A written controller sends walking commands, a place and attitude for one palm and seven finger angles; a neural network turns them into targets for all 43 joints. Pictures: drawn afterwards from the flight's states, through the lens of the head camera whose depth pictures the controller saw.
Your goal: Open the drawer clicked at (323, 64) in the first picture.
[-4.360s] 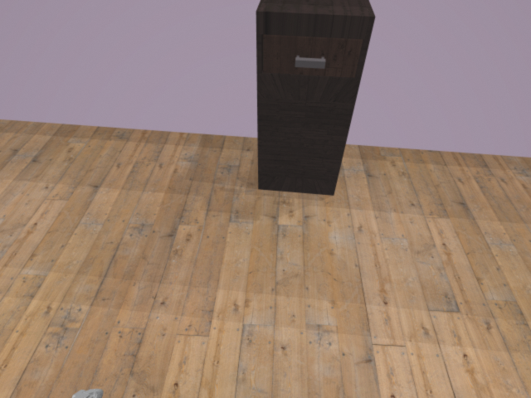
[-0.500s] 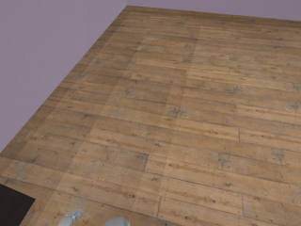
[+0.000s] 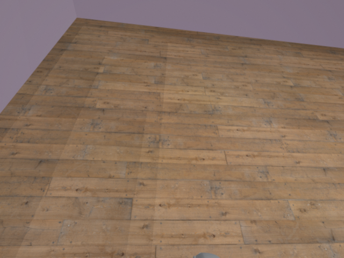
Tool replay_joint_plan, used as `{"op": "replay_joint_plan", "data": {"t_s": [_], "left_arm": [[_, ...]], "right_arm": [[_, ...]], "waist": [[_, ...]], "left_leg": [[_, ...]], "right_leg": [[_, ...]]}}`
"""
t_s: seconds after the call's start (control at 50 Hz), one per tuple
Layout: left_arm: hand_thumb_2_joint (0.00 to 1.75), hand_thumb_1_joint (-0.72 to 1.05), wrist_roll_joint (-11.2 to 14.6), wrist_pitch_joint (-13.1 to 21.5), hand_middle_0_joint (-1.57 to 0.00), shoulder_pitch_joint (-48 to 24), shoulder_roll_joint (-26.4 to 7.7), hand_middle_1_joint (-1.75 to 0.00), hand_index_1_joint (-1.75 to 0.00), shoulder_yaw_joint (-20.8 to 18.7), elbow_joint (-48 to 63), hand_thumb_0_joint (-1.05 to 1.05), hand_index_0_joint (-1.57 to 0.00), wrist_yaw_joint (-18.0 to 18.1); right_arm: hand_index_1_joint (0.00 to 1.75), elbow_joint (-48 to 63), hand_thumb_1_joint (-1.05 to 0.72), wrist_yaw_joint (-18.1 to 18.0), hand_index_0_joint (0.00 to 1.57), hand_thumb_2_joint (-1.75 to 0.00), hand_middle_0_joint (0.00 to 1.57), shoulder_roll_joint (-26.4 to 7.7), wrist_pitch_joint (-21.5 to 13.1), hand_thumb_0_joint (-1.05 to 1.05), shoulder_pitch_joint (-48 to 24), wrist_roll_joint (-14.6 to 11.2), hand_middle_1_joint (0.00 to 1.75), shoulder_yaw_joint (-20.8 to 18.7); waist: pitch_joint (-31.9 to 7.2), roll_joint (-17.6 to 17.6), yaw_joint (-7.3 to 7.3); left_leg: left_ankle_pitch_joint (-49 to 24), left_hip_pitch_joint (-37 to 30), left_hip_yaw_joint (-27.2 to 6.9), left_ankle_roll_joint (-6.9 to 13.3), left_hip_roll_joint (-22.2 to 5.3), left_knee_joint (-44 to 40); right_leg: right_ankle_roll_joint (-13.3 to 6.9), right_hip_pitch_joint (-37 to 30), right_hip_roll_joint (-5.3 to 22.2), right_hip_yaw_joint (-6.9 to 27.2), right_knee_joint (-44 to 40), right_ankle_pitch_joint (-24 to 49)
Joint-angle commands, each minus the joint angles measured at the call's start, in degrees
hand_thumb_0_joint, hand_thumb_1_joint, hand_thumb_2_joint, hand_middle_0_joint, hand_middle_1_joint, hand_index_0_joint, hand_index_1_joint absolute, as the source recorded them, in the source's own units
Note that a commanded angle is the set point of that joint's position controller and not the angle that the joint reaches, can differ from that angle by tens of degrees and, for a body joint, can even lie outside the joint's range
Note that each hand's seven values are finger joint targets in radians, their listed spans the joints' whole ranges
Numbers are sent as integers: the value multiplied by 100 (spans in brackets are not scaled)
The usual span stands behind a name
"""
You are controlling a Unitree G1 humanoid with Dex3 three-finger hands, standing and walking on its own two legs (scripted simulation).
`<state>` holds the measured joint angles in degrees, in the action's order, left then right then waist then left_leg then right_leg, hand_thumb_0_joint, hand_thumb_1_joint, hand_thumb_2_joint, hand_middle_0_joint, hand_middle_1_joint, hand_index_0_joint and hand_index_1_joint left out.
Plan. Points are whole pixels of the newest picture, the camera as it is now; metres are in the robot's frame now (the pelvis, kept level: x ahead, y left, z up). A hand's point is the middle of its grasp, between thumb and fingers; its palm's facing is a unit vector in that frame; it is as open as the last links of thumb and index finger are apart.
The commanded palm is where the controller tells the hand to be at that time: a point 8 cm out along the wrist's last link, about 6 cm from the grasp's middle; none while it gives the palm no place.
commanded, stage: walk to a spot facing it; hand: left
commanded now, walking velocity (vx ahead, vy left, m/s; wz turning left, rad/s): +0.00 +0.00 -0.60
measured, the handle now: out of the picture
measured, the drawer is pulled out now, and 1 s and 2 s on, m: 0.00 0.00 0.00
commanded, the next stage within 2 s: turn to face it in 0.12 s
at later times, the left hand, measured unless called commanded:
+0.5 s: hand (141, 222) +0.24 +0.10 -0.16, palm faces -0.16 -0.97 -0.19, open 7.4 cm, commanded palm none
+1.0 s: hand out of the picture +0.10 +0.23 -0.17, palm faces +0.24 -0.93 -0.27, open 7.4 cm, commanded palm none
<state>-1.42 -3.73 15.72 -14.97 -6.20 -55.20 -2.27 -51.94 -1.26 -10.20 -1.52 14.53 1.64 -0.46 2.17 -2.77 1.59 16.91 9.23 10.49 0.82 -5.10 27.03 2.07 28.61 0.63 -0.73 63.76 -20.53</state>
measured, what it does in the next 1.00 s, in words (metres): steps on the spot: right foot, then left foot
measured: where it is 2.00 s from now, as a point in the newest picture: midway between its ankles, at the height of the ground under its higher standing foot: outside the picture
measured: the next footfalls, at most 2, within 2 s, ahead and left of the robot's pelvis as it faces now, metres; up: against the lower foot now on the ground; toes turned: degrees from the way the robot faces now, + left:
right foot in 0.30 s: +0.12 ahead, -0.16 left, +0.00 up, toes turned -17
left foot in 0.68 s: +0.15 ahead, +0.07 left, +0.00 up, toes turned +10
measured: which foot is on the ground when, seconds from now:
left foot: down 0.00-0.28, up 0.30-0.66, down 0.68-1.00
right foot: up 0.00-0.28, down 0.30-0.68, up 0.70-1.00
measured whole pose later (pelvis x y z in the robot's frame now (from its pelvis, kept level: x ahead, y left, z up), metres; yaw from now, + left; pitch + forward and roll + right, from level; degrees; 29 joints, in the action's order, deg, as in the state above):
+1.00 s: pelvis +0.08 -0.01 +0.00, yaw +10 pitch +1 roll -3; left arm -1.0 -3.6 11.9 -16.3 -6.1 -54.7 1.3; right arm -53.3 0.2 -11.5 0.9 12.3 1.2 -3.0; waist 3.0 -0.8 -0.2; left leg 10.1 17.5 0.7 4.5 1.3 26.1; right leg 5.7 27.2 5.0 0.2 60.8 -20.4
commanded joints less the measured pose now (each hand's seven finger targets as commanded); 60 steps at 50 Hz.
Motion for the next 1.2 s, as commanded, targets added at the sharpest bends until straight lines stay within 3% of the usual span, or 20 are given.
{"op": "replay_joint_plan", "data": {"t_s": [0.0,0.14,0.2,0.22,0.24,0.26,0.28,0.32,0.34,0.38,0.54,0.62,0.64,0.66,0.68,0.72,0.76,0.8,1.06,1.18], "left_arm": [[90,90,10,135,-20,-447,-21,-30,-30,49,547,0,-20,-19],[90,90,4,137,-20,-1248,116,-30,-30,112,782,0,-20,0],[90,90,-9,231,-20,-1092,51,-30,-30,106,783,0,-20,42],[90,90,-25,291,-20,-695,-23,-30,-30,113,655,0,-20,90],[90,90,-55,395,-20,-51,-230,-30,-30,75,442,0,-20,147],[90,90,-83,502,-20,610,-875,-30,-30,-42,207,0,-20,264],[90,90,76,508,-20,803,-1040,-30,-30,6,23,0,-20,293],[90,90,60,501,-20,86,-760,-30,-30,97,140,0,-20,389],[90,90,34,501,-20,-423,-575,-30,-30,192,205,0,-20,412],[90,90,19,487,-20,-873,-336,-30,-30,300,282,0,-20,412],[90,90,-28,378,-20,-767,-498,-30,-30,134,329,0,-20,456],[90,90,14,309,-20,-741,-463,-30,-30,63,400,0,-20,440],[90,90,51,262,-20,-643,-336,-30,-30,59,468,0,-20,421],[90,90,105,218,-20,-578,11,-30,-30,93,669,0,-20,389],[90,90,32,197,-20,-971,2,-30,-30,146,872,0,-20,395],[90,90,6,200,-20,-1114,-25,-30,-30,86,818,0,-20,359],[90,90,-7,228,-20,-765,-118,-30,-30,31,601,0,-20,296],[90,90,12,210,-20,-541,-187,-30,-30,21,477,0,-20,294],[90,90,55,187,-20,-774,-382,-30,-30,65,744,0,-20,347],[90,90,113,241,-20,-123,-385,-30,-30,89,766,0,-20,393]], "right_arm": [[30,63,-90,-109,20,-90,20,-954,-115,0,483,-52,30,-308],[30,-232,-90,-51,20,-90,20,-996,7,0,724,-13,30,-462],[30,-264,-90,-24,20,-90,20,-1088,35,0,670,-19,30,-534],[30,-304,-90,-3,20,-90,20,-1062,42,0,662,-46,30,-526],[30,-300,-90,24,20,-90,20,-966,33,0,695,-94,30,-484],[30,-200,-90,57,20,-90,20,-509,35,0,776,-168,30,-363],[30,-112,-90,-27,20,-90,20,-401,94,0,580,-191,30,-310],[30,-271,-90,-64,20,-90,20,-380,200,0,487,-175,30,-288],[30,-434,-90,-49,20,-90,20,-397,235,0,482,-135,30,-291],[30,-646,-90,-16,20,-90,20,-209,324,0,771,-109,30,-235],[30,-303,-90,150,20,-90,20,-252,351,0,197,-93,30,-328],[30,-169,-90,195,20,-90,20,-372,303,0,384,-60,30,-399],[30,-165,-90,209,20,-90,20,-636,258,0,624,-43,30,-468],[30,-65,-90,184,20,-90,20,-1255,212,0,837,6,30,-599],[30,-92,-90,131,20,-90,20,-1516,221,0,1005,30,30,-669],[30,2,-90,45,20,-90,20,-1319,182,0,512,-9,30,-625],[30,161,-90,14,20,-90,20,-1074,115,0,1,-18,30,-513],[30,178,-90,9,20,-90,20,-1094,79,0,-25,-55,30,-502],[30,238,-90,97,20,-90,20,-1445,239,0,-21,-38,30,-655],[30,432,-90,149,20,-90,20,-1483,342,0,-435,-28,30,-725]], "waist": [[-46,1162,-220],[110,1379,-475],[-77,1395,-371],[-267,1196,-171],[-679,762,145],[-1371,-869,361],[-1666,-864,339],[-1224,-773,119],[-659,-481,-63],[-308,-471,-329],[-21,-599,-156],[-246,-244,-305],[-409,597,-435],[-334,2256,-520],[-387,2048,-727],[-408,1491,-511],[-427,1068,-273],[-609,937,-252],[-556,1149,-440],[-663,1233,-162]], "left_leg": [[-3463,-724,-400,381,-1372,-851],[-3545,-739,141,460,-1529,-498],[-3984,-714,211,349,-1613,88],[-4176,-541,261,221,-1510,602],[-3830,71,372,-7,-1288,1544],[-387,1702,492,-320,-556,3037],[2118,1975,-296,-378,-154,3908],[1734,1745,-1045,-284,-243,4079],[1419,1608,-1038,-299,-319,3877],[1066,1402,-887,-364,-222,3395],[856,1535,-418,-404,-77,2426],[-196,727,-246,-312,35,860],[-962,234,-809,-128,-259,122],[-2280,-76,-2914,578,-1636,-675],[-1947,124,-3697,1119,-2185,-1126],[-963,231,-3377,861,-1702,-1116],[-1363,185,-2551,636,-1134,-1006],[-1792,-18,-2243,620,-937,-972],[-978,-61,-3247,919,-717,-990],[-847,882,-3555,691,-333,-743]], "right_leg": [[153,744,252,-136,95,167],[53,192,231,-579,-1623,110],[-141,-542,52,-701,-2463,92],[-207,-1197,-59,-750,-3049,585],[-314,-2445,140,-508,-3741,1684],[-833,-4106,1718,1226,-3751,4102],[-1423,-3978,2484,1511,-3568,6198],[-1422,-2832,2222,1180,-4006,4637],[-1327,-2130,2019,785,-4176,3913],[-1046,-1610,1739,31,-4297,3564],[-1016,-1571,2009,-444,-4318,2411],[-599,-1420,1864,-824,-3439,1722],[-310,-979,1561,-1018,-2649,1015],[191,190,737,-1231,-1381,-1084],[173,425,473,-593,-93,-1861],[139,895,573,63,679,-903],[219,728,589,101,639,-106],[279,544,560,102,465,94],[328,58,273,175,-1089,-373],[119,-1516,-89,45,-2902,-55]]}}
